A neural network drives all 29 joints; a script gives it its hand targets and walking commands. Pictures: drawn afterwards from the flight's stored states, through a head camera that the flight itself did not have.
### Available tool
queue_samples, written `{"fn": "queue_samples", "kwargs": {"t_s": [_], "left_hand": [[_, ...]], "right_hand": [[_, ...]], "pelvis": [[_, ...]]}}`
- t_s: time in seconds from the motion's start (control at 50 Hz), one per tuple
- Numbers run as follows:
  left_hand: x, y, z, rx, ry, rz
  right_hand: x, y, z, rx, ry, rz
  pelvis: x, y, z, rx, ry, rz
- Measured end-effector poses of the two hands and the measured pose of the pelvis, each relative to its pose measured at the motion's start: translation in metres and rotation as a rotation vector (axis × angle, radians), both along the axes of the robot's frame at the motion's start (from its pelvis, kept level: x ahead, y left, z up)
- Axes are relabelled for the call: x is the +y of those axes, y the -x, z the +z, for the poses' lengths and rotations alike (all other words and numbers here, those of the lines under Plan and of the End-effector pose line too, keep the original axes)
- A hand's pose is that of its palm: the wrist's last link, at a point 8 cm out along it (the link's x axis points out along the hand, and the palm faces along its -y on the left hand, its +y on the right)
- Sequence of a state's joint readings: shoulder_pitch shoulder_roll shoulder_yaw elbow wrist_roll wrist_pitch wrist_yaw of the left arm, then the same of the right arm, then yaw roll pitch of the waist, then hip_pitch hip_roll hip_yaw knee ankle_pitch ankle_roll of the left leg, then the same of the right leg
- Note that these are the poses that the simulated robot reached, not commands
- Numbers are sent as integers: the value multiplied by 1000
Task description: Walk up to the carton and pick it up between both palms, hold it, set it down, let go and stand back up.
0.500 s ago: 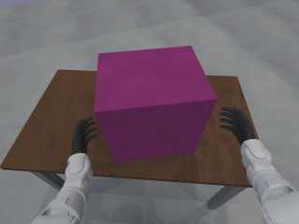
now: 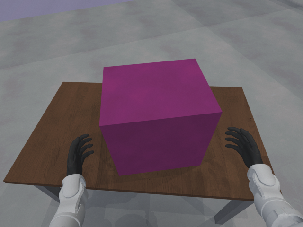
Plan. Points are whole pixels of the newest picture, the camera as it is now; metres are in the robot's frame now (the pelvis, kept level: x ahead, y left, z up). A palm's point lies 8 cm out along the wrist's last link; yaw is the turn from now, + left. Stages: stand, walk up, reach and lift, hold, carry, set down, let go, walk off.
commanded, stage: set down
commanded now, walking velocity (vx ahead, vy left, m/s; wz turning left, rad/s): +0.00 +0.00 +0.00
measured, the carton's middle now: (155, 119) +0.47 -0.01 -0.01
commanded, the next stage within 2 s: none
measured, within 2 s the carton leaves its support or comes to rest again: neither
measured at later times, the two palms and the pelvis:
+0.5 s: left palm (75, 189) +0.25 +0.20 -0.01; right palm (268, 188) +0.24 -0.29 -0.01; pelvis +0.00 +0.00 +0.01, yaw +0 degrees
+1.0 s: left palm (61, 220) +0.18 +0.23 -0.03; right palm (257, 210) +0.19 -0.25 -0.03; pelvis +0.01 +0.01 +0.02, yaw +0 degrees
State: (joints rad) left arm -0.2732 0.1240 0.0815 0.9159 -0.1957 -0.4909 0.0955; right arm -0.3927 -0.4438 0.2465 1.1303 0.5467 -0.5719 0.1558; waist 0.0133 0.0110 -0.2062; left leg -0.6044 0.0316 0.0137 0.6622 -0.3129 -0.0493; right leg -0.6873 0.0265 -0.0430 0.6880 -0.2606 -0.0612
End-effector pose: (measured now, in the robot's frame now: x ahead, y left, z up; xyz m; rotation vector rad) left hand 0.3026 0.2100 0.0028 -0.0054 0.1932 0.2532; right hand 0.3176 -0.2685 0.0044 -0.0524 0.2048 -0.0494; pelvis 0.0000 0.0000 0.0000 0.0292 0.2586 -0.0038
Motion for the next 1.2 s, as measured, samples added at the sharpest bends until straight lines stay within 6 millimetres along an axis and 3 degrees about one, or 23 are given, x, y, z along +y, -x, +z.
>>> {"fn": "queue_samples", "kwargs": {"t_s": [0.06,0.16,0.24,0.3,0.38,0.46,0.52,0.58,0.64,0.72,0.86,1.08,1.2], "left_hand": [[2,14,-6,45,7,-24],[16,73,-43,221,20,9],[22,101,-49,241,-6,73],[16,94,-31,147,-23,74],[2,65,-7,42,-29,23],[-8,49,-1,30,-7,-29],[-9,61,-17,114,18,-52],[-1,88,-37,222,28,-26],[9,114,-49,279,20,23],[13,131,-49,258,13,61],[12,123,-37,177,17,51],[23,118,-37,268,-1,25],[24,123,-44,300,9,32]], "right_hand": [[-3,20,-1,23,21,-10],[-12,74,-23,152,47,-39],[-16,87,-29,179,20,-34],[-18,73,-17,107,-13,-43],[-15,53,1,16,-35,-17],[-18,60,-5,68,-34,-27],[-25,90,-23,179,-14,-63],[-29,125,-39,274,0,-100],[-26,144,-44,292,10,-100],[-11,135,-32,206,17,-43],[8,104,-12,96,-11,0],[21,138,-48,297,-44,-15],[24,142,-48,305,-22,-13]], "pelvis": [[1,-3,5,-66,2,0],[5,-2,9,-142,8,-1],[6,5,8,-138,6,0],[5,8,8,-122,5,1],[2,7,7,-116,1,2],[-1,3,7,-148,-3,2],[-1,-2,11,-196,-3,1],[2,-9,13,-208,1,2],[5,-11,14,-203,5,3],[6,-10,14,-203,5,3],[6,-9,14,-225,6,3],[16,-17,17,-263,19,5],[18,-23,18,-252,21,6]]}}
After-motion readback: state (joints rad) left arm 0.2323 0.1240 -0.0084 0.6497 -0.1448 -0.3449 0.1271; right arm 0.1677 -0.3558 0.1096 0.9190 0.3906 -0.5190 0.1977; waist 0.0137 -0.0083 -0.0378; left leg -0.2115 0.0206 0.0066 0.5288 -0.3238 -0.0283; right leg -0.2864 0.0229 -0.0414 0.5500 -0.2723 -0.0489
